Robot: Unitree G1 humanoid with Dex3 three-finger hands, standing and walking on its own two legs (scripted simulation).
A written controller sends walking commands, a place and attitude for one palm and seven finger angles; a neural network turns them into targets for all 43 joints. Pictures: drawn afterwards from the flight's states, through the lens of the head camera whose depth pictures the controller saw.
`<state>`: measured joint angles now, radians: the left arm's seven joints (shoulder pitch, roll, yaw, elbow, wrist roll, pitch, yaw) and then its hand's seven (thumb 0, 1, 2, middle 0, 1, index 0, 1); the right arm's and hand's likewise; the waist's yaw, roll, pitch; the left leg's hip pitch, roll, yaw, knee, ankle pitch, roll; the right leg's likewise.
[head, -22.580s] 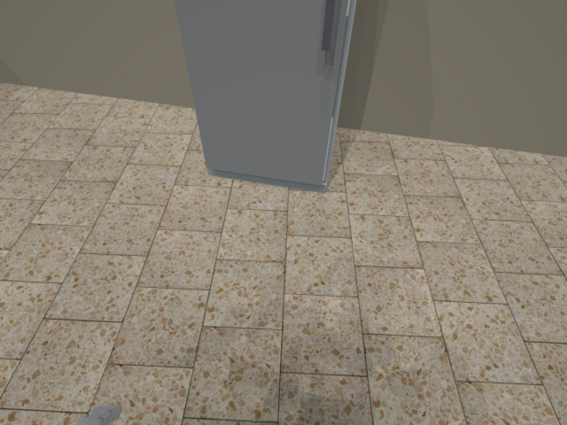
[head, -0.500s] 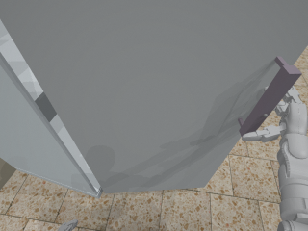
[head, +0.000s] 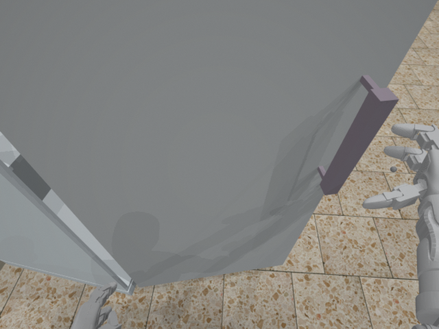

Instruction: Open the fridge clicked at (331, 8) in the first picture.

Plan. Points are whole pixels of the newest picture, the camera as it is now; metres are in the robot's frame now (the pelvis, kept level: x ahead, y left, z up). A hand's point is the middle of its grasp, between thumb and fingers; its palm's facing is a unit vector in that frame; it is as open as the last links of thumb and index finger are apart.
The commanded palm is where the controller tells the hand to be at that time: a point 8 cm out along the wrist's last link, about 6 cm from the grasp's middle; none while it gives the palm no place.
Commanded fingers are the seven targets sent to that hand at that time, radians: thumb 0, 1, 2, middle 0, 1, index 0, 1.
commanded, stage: slip the hand off the handle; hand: right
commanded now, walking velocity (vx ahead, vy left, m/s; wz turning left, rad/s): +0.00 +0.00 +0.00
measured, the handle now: (345, 142) +0.42 -0.20 +0.13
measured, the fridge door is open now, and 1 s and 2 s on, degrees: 69 69 69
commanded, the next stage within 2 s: draw the hand back to the body in 0.86 s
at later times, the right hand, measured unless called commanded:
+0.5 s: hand (420, 200) +0.32 -0.30 +0.11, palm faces +0.27 +0.94 -0.21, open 14.7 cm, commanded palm +0.28 -0.34 +0.14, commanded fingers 0.00 0.55 -0.20 0.25 1.15 0.25 1.15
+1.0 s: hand out of the picture +0.25 -0.29 +0.12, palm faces +0.28 +0.93 -0.23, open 14.7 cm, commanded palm +0.22 -0.33 +0.14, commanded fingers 0.00 0.55 -0.20 0.25 1.15 0.25 1.15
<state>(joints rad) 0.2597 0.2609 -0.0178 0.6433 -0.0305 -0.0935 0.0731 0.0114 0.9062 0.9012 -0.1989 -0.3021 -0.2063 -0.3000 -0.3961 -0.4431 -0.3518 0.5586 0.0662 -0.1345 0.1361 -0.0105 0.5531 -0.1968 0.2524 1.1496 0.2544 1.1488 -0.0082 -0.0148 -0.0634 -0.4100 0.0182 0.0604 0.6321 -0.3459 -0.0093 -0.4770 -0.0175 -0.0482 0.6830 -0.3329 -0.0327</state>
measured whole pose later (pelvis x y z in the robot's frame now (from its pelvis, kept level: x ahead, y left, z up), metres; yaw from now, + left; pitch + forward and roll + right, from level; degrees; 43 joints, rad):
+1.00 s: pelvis -0.01 +0.01 +0.00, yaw -1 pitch +4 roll +2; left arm 0.22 0.26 -0.05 0.63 -0.04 -0.19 0.11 0.01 0.90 0.90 -0.20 -0.30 -0.21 -0.30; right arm 0.02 -0.42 -0.41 0.17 0.20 -0.15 0.24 -0.01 0.55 -0.20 0.25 1.15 0.25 1.15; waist -0.07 -0.03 -0.06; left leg -0.37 0.01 0.09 0.65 -0.35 0.00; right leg -0.45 -0.02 -0.02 0.70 -0.33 -0.02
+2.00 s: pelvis +0.01 +0.00 +0.01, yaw -1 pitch -2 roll +1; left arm 0.23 0.24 -0.03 0.68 -0.01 -0.18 0.08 0.02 0.90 0.90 -0.20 -0.30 -0.21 -0.30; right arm 0.38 -0.36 -0.34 -0.30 0.06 -0.07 -0.12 0.00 -0.26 -0.59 0.23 0.67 0.23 0.67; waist -0.08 -0.06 -0.01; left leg -0.15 0.03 0.06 0.50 -0.31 -0.02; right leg -0.21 0.01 -0.05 0.54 -0.29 -0.03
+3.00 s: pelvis -0.03 -0.02 +0.01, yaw +0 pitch +0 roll +1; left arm 0.18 0.22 -0.01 0.55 -0.02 -0.02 0.10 0.01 0.91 0.90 -0.20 -0.30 -0.21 -0.30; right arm 0.57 -0.42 -0.38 -0.51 0.05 -0.13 -0.11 0.02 -0.89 -0.89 0.21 0.30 0.21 0.30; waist -0.02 -0.01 0.06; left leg -0.25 0.04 0.04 0.49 -0.24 -0.04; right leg -0.31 0.01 -0.07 0.54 -0.24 -0.06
